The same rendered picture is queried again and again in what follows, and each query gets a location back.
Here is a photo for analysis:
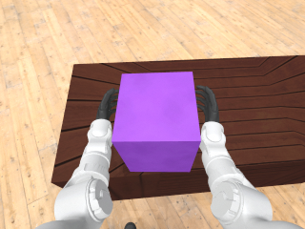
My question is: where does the robot right forearm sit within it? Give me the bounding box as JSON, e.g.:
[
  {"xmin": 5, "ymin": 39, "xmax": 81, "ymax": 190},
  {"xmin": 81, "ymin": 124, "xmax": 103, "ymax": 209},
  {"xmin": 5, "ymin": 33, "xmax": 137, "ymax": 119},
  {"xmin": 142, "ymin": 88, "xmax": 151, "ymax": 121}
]
[{"xmin": 199, "ymin": 121, "xmax": 258, "ymax": 195}]

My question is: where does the carton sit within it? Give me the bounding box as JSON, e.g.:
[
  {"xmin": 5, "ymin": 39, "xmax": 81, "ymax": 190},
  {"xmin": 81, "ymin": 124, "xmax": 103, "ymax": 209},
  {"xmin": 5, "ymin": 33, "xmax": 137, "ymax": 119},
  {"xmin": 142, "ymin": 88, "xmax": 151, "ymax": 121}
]
[{"xmin": 112, "ymin": 72, "xmax": 201, "ymax": 173}]

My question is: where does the robot right upper arm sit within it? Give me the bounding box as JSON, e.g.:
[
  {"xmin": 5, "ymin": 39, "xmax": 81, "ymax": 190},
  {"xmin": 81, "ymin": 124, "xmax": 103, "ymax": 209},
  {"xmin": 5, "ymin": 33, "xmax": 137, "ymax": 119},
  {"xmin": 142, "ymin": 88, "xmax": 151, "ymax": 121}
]
[{"xmin": 211, "ymin": 180, "xmax": 304, "ymax": 229}]

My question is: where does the robot left forearm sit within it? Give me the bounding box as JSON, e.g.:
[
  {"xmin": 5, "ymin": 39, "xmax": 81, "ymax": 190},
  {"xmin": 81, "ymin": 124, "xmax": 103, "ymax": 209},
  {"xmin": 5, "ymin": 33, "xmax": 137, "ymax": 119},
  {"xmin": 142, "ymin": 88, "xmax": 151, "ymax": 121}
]
[{"xmin": 54, "ymin": 118, "xmax": 112, "ymax": 220}]

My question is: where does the pedestal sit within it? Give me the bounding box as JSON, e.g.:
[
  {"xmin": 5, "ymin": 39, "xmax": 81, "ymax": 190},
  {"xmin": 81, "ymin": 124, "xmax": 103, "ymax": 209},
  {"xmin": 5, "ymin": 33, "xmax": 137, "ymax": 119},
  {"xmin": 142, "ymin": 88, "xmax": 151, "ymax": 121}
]
[{"xmin": 51, "ymin": 54, "xmax": 305, "ymax": 201}]

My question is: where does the robot left upper arm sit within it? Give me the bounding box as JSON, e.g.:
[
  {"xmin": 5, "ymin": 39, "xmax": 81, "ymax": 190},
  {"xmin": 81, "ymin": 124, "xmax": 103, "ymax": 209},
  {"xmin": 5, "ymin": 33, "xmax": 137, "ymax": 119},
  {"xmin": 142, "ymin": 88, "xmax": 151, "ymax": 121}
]
[{"xmin": 34, "ymin": 178, "xmax": 113, "ymax": 229}]

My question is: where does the robot right hand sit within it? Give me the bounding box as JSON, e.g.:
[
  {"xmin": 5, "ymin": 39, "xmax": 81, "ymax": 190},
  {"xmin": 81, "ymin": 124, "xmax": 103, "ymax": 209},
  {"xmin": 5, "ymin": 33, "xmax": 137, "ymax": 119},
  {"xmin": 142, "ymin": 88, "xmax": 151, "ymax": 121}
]
[{"xmin": 194, "ymin": 85, "xmax": 219, "ymax": 123}]

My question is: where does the robot left hand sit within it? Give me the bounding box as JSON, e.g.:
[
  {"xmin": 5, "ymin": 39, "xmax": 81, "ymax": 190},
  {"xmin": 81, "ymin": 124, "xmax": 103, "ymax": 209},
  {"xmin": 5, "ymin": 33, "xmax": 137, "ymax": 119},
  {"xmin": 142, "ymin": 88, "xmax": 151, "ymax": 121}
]
[{"xmin": 96, "ymin": 88, "xmax": 119, "ymax": 120}]

